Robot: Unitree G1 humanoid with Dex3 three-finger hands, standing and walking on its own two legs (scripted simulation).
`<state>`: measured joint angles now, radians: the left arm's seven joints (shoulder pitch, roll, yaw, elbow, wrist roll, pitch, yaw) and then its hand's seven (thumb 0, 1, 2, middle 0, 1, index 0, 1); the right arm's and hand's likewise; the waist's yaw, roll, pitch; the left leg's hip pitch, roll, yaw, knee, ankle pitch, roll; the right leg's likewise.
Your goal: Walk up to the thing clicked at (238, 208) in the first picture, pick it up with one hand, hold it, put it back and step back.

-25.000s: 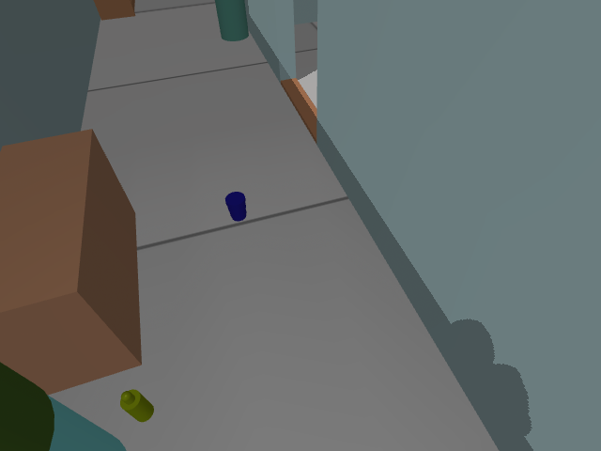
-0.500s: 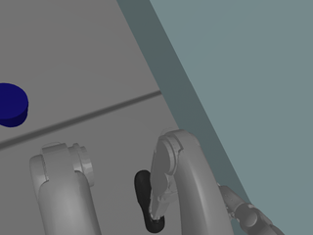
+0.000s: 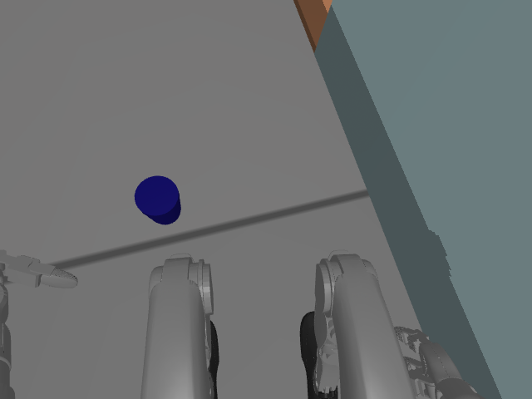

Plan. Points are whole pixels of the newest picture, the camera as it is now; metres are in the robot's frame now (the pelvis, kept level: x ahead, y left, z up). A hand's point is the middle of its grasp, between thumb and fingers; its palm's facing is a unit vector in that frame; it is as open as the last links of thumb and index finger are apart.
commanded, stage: home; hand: left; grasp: from the side
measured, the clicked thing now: (161, 203) +0.48 +0.25 -0.33
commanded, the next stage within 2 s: none
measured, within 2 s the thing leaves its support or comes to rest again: neither
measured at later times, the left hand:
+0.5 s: hand out of the picture +0.27 +0.25 +0.13, palm faces +0.22 -0.89 -0.40, open 17.4 cm
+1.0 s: hand out of the picture +0.24 +0.20 +0.28, palm faces +0.23 -0.93 -0.30, open 17.6 cm
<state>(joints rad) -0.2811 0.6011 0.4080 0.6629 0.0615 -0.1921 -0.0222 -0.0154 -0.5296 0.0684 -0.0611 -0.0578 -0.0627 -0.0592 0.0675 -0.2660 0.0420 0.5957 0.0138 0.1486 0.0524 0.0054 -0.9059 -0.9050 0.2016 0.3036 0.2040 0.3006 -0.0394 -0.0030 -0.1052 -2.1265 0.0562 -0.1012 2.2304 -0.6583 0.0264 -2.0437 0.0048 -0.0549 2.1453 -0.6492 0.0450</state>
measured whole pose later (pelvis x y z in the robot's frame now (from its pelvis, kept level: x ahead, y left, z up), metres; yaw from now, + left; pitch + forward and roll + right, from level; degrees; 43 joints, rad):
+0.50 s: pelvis +0.06 -0.01 +0.23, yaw +6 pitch +23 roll -3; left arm 0.14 0.32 0.15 0.32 0.00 0.15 0.14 -0.01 -0.53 0.06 -0.06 -0.05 -0.06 -0.05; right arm 0.15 -0.25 0.01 0.51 0.06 0.03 -0.12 0.01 -0.90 -0.90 0.20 0.30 0.20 0.30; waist -0.05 0.01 -0.17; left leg -1.27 0.05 -0.05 1.46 -0.59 -0.02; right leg -1.23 -0.02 -0.05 1.42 -0.60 0.01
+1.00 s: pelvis +0.10 +0.00 +0.33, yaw +7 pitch +9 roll -2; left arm 0.49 0.21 -0.02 -0.04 -0.01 0.28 0.17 -0.01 -0.56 0.04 -0.05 -0.05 -0.06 -0.05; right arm 0.28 -0.20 0.04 0.47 0.03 -0.08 -0.18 0.01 -0.90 -0.90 0.20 0.30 0.20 0.30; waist -0.03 0.05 -0.14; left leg -0.67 0.04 -0.02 1.00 -0.49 0.00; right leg -0.61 -0.02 -0.05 0.94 -0.48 0.03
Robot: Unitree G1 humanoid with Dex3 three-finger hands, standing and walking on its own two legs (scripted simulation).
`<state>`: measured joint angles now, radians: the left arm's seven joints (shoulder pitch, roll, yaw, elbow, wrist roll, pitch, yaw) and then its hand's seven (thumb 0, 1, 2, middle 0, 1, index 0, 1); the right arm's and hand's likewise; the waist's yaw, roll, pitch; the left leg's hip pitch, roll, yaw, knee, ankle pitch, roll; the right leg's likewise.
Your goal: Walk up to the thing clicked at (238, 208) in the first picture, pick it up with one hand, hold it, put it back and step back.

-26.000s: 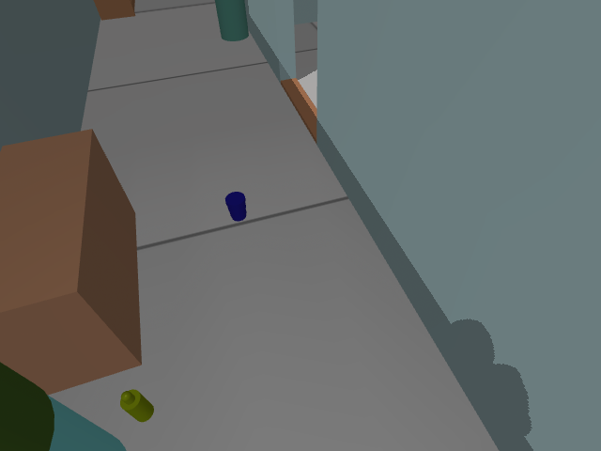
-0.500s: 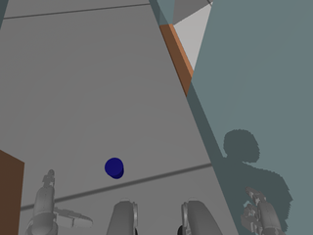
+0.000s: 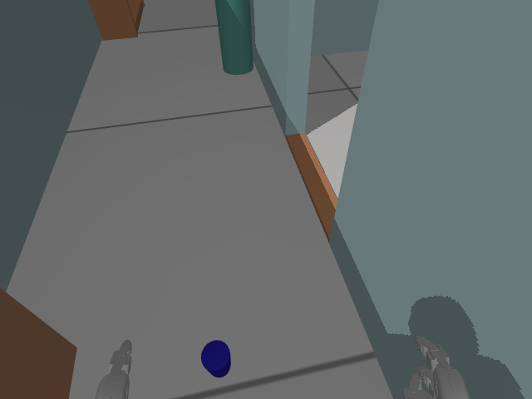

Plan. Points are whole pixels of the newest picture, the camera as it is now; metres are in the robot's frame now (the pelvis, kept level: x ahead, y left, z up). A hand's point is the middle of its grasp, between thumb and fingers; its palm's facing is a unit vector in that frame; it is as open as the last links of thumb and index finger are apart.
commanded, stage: home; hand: left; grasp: from the side
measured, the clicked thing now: (217, 360) +0.41 +0.19 -0.66
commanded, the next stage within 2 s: stand in 1.56 s
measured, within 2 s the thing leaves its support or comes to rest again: neither
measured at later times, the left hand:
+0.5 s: hand out of the picture +0.16 +0.17 -0.05, palm faces +0.10 -0.95 -0.29, open 17.5 cm
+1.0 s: hand out of the picture +0.15 +0.17 -0.05, palm faces +0.10 -0.95 -0.29, open 17.4 cm
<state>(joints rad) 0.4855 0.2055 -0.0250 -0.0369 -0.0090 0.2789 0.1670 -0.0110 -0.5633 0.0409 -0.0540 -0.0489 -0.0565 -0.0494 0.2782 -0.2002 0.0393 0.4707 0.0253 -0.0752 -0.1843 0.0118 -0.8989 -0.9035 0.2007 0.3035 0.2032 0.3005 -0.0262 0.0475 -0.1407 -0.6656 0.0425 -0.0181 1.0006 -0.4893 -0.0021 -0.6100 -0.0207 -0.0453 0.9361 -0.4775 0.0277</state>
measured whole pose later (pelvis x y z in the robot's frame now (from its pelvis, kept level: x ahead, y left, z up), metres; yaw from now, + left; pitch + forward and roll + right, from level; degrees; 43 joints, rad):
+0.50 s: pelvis -0.01 -0.01 +0.01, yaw +0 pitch +7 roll -2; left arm 0.46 0.20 -0.01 0.02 0.00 0.27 0.14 -0.01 -0.56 0.04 -0.05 -0.05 -0.06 -0.05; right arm 0.29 -0.21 0.03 0.51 0.02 -0.12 -0.18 0.01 -0.90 -0.90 0.20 0.30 0.20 0.30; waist -0.03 0.04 -0.10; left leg -0.63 0.05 -0.02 0.96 -0.45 -0.01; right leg -0.58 -0.02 -0.05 0.91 -0.45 0.01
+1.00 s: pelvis -0.01 -0.01 +0.01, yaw +0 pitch +7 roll -2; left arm 0.46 0.20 -0.01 0.03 0.00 0.26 0.14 -0.01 -0.53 0.06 -0.06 -0.06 -0.06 -0.06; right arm 0.28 -0.21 0.03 0.52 0.01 -0.14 -0.18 0.01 -0.90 -0.90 0.20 0.30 0.20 0.30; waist -0.02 0.04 -0.10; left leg -0.63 0.04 -0.02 0.95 -0.45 -0.01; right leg -0.58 -0.02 -0.04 0.91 -0.44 0.02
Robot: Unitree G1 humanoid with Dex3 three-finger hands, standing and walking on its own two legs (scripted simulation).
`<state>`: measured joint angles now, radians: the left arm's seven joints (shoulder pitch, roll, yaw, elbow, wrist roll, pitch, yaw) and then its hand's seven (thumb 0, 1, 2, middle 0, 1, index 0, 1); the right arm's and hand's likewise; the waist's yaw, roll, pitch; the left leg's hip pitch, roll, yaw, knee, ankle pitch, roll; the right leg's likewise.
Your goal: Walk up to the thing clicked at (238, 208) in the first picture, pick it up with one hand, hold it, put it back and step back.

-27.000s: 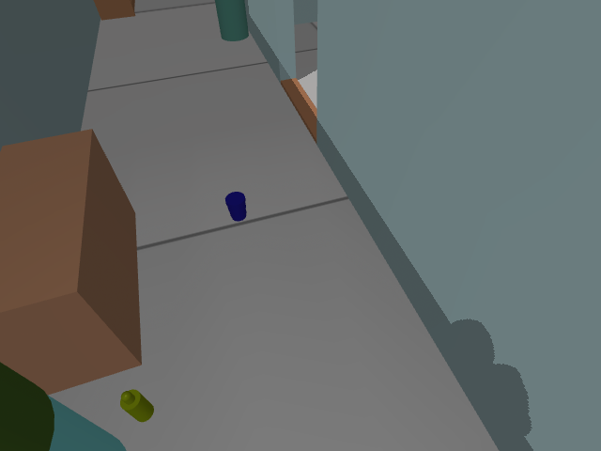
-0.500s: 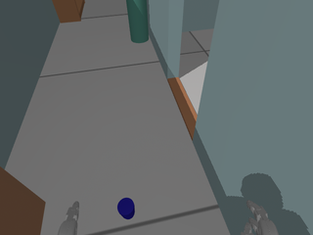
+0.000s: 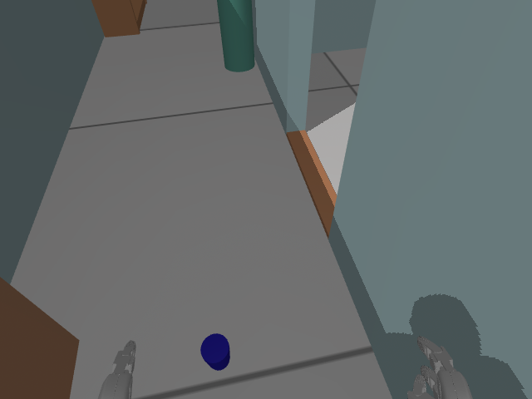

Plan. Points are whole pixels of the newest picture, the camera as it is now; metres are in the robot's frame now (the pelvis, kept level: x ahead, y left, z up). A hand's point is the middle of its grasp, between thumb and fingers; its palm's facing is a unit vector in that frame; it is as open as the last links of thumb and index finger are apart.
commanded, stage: home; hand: left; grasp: from the side
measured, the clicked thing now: (217, 353) +0.42 +0.20 -0.66
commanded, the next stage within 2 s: stand in 0.56 s
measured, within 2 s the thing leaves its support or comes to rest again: neither
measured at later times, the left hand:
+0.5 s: hand out of the picture +0.17 +0.18 -0.06, palm faces +0.11 -0.95 -0.28, open 17.4 cm
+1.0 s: hand out of the picture +0.17 +0.18 -0.06, palm faces +0.08 -0.95 -0.30, open 11.8 cm
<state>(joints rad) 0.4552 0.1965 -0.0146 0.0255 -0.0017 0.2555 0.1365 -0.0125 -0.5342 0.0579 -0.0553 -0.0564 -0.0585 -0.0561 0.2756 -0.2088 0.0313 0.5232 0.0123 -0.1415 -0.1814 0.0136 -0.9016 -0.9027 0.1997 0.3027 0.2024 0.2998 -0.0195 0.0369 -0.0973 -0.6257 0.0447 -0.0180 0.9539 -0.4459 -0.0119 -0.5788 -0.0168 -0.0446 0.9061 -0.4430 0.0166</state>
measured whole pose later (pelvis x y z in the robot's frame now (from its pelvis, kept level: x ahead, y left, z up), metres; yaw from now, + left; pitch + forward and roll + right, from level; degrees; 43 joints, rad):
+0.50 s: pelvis +0.00 +0.00 +0.00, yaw +0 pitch +6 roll -2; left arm 0.45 0.19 -0.01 0.03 0.00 0.25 0.14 -0.01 -0.53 0.06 -0.06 -0.06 -0.06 -0.06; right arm 0.28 -0.21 0.03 0.53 0.01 -0.14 -0.18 0.01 -0.90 -0.90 0.20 0.30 0.20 0.30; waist -0.02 0.03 -0.09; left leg -0.62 0.04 -0.02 0.95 -0.45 -0.01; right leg -0.57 -0.02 -0.04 0.90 -0.44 0.02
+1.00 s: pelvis +0.00 +0.00 +0.00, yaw +0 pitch +6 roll -2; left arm 0.43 0.20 -0.02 0.07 0.02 0.21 0.13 -0.01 0.18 0.68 -0.19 -0.27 -0.19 -0.27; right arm 0.26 -0.21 0.03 0.55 -0.02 -0.15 -0.17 0.01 -0.90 -0.90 0.20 0.30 0.20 0.30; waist -0.01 0.03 -0.07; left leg -0.60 0.04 -0.01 0.95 -0.45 -0.01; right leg -0.56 -0.02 -0.04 0.90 -0.44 0.02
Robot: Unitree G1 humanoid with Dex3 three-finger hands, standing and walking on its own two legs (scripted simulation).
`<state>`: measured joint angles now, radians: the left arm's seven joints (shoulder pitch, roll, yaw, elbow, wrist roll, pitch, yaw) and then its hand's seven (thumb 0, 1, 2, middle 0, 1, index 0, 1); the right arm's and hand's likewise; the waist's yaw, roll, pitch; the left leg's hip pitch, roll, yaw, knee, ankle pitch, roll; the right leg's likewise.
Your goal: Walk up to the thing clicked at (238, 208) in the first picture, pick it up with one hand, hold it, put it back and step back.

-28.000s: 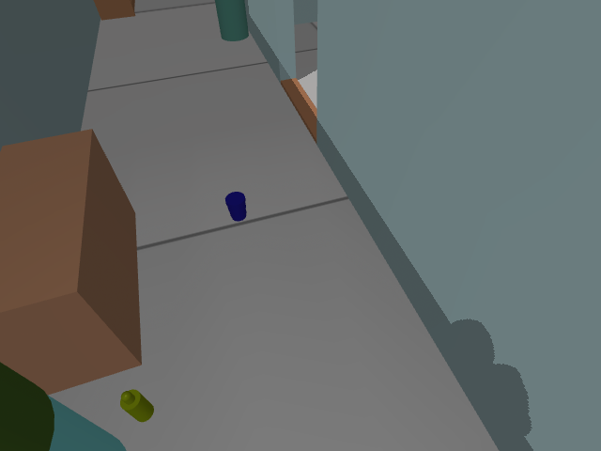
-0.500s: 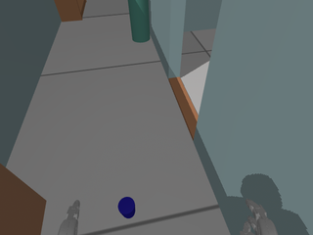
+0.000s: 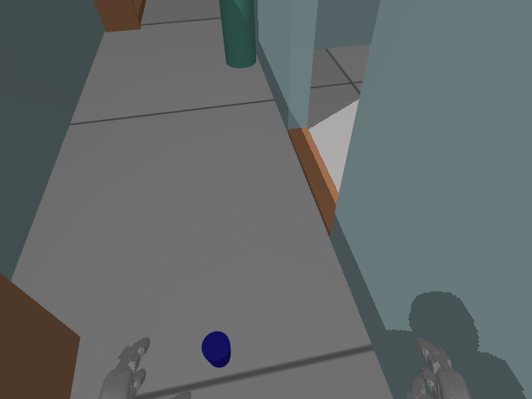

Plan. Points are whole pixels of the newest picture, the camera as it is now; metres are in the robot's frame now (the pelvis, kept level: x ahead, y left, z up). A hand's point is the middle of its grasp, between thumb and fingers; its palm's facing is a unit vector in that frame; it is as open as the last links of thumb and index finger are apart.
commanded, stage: stand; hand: left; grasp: from the side
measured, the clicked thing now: (218, 351) +0.42 +0.20 -0.67
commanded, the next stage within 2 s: none
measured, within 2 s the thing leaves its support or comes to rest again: neither
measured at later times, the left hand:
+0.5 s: hand out of the picture +0.06 +0.25 -0.11, palm faces -0.02 -0.94 -0.34, open 7.4 cm
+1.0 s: hand out of the picture +0.01 +0.25 -0.11, palm faces -0.02 -0.93 -0.35, open 7.4 cm
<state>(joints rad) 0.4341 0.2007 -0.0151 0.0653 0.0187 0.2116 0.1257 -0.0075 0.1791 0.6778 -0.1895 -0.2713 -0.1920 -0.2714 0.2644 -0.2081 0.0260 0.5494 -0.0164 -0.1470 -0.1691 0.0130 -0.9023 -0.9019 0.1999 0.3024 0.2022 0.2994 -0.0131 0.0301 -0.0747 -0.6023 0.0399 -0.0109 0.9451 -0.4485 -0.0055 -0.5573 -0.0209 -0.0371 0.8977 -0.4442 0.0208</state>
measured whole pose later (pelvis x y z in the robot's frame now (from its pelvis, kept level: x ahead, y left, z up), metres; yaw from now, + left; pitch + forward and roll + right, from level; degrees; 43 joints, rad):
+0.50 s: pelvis +0.00 +0.01 +0.04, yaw +0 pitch -4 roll +0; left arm 0.21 0.32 0.00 1.00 0.03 0.01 0.03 0.01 0.90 0.90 -0.20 -0.30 -0.21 -0.30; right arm 0.19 -0.31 -0.02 1.04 -0.03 0.00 -0.01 0.01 -0.91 -0.90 0.20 0.30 0.20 0.30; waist 0.01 -0.01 0.05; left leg -0.22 0.00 0.03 0.53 -0.26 0.02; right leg -0.19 -0.06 -0.01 0.52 -0.27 0.04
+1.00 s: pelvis -0.02 +0.00 +0.05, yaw +0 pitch -4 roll +0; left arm 0.18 0.33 0.00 1.15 0.03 0.00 0.01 0.00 0.90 0.90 -0.20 -0.30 -0.21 -0.30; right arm 0.15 -0.33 -0.02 1.14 -0.02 0.01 0.00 0.01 -0.91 -0.90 0.20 0.30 0.20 0.30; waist 0.01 0.02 0.05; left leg -0.16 0.00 0.02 0.38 -0.15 0.00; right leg -0.15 -0.05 -0.02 0.40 -0.18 0.03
